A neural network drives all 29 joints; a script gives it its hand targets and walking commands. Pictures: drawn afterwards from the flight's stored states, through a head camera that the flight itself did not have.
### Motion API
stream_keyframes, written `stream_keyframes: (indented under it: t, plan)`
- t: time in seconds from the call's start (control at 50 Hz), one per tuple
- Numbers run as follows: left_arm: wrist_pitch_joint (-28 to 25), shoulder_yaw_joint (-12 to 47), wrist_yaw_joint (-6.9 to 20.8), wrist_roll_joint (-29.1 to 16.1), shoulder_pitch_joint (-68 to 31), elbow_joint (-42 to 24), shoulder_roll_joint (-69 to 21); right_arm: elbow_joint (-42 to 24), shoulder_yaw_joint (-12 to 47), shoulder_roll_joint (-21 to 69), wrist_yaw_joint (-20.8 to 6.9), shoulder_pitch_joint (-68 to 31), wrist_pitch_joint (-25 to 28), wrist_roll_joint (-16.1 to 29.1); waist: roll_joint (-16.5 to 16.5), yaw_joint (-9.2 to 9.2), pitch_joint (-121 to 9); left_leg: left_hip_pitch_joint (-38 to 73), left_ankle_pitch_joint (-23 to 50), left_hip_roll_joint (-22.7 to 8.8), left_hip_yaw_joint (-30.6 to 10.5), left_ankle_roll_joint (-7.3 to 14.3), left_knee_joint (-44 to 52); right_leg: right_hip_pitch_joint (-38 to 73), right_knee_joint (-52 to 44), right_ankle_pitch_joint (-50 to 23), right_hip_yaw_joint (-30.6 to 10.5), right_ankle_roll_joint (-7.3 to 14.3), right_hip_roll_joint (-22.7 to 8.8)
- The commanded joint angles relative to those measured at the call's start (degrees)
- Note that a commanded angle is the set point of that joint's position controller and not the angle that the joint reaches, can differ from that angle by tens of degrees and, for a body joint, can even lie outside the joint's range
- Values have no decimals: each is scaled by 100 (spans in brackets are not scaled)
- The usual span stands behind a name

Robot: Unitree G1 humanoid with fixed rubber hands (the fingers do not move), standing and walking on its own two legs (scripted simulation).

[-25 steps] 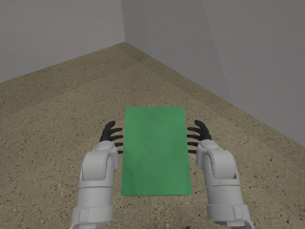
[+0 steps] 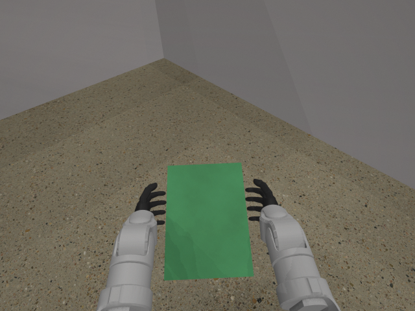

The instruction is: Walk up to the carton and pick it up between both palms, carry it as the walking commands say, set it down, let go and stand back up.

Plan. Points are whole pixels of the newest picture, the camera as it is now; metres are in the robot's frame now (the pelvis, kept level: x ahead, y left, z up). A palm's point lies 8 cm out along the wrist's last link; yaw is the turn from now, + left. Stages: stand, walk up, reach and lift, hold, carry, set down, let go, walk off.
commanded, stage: set down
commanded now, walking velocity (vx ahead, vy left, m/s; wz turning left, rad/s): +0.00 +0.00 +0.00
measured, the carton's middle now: (207, 223) +0.32 +0.04 -0.07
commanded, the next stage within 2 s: none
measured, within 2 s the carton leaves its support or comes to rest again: neither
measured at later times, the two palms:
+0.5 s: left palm (149, 225) +0.29 +0.16 -0.03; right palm (260, 219) +0.32 -0.09 -0.04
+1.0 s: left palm (158, 237) +0.32 +0.17 -0.14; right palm (251, 230) +0.35 -0.08 -0.14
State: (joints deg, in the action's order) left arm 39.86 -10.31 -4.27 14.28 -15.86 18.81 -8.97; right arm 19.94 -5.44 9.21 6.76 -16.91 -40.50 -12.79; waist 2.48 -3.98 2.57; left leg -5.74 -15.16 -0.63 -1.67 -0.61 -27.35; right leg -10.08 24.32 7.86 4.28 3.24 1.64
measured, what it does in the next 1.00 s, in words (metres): lowers itself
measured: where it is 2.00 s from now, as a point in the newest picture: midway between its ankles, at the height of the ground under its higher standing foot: outside the picture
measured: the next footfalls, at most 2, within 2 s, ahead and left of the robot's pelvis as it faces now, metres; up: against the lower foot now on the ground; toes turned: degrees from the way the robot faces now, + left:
none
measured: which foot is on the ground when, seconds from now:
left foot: down 0.00-1.00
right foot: down 0.00-1.00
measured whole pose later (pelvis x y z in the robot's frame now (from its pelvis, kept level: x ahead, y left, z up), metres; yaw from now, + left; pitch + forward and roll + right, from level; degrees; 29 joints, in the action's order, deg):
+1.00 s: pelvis -0.03 +0.01 -0.08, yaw +3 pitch +23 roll +1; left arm 5.4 -24.9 -8.7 15.5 -30.6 35.3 -13.2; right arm 37.1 -20.6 12.7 11.7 -32.9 -6.8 -18.5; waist 0.6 -2.6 -1.7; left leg -58.3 -22.8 3.0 -2.2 -0.4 -58.0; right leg -62.9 55.5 15.6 -1.5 2.0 3.4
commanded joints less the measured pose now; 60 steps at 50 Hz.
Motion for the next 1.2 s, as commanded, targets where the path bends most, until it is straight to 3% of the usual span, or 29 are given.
stream_keyframes:
  t: [0.0,0.06,0.14,0.2,0.28,0.38,0.5,0.74,0.92,1.18]
  plan:
    - [-512,2158,1496,-1142,-3195,176,-5915,213,2116,6325,-1493,-3124,572,1084,-186,-93,-1483,-1503,-131,347,-562,292,509,1961,-61,309,-1295,-81,-69]
    - [-653,1440,1601,-785,-3889,1133,-5970,1152,1159,6261,-1556,-3589,726,637,-185,168,-1147,-1799,-818,286,-568,334,472,1617,67,1116,-1233,-65,-9]
    - [-880,520,1589,-226,-4521,2161,-5760,2142,77,5931,-1567,-4219,968,151,-15,283,-890,-2151,-1339,225,-617,418,374,1174,352,1554,-1196,-85,40]
    - [-1068,115,1491,41,-4881,2542,-5573,2620,-363,5621,-1554,-4585,1138,-97,-7,303,-743,-2276,-1344,195,-662,456,213,754,549,1584,-1193,-79,52]
    - [-1351,-198,1346,240,-5232,2768,-5480,2779,-579,5267,-1527,-5060,1395,-279,-57,269,-1012,-2622,-1457,181,-719,505,12,616,872,1571,-1183,-51,97]
    - [-1728,-170,1221,332,-5198,2720,-5553,2820,-474,5253,-1492,-5046,1747,-393,-178,247,-1618,-2753,-944,266,-619,487,-249,334,1083,1145,-1136,-34,150]
    - [-2319,332,1161,276,-4761,2387,-5677,2568,45,5437,-1455,-4665,2322,-371,-246,158,-2517,-2828,-160,434,-527,385,-652,-170,1326,501,-1197,-18,208]
    - [-3232,1229,1111,44,-4239,2123,-5539,2036,1091,5444,-1174,-4198,3214,-429,-353,151,-3839,-3716,601,696,-476,221,-1608,-1068,2100,-434,-1170,-141,421]
    - [-3578,1572,996,-136,-4201,2051,-5040,2269,1413,5322,-895,-3998,3540,-273,-418,86,-4369,-4733,592,792,-344,149,-2403,-1707,2819,-664,-1214,-252,508]
    - [-3687,1650,827,-431,-4605,2079,-4723,2364,1614,5089,-602,-4468,3656,3,-491,61,-4866,-5736,208,949,-177,73,-3371,-2740,3800,-318,-1128,-308,646]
